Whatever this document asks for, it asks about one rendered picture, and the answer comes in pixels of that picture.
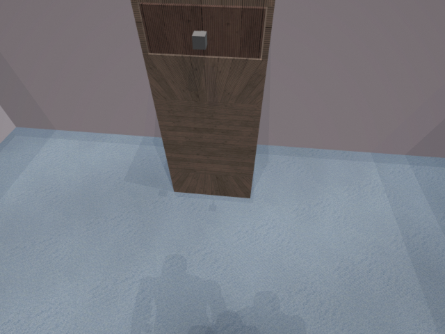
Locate drawer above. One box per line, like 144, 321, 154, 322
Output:
139, 2, 266, 58

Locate cabinet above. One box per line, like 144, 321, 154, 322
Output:
131, 0, 275, 198

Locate handle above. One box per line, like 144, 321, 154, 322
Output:
192, 31, 207, 50

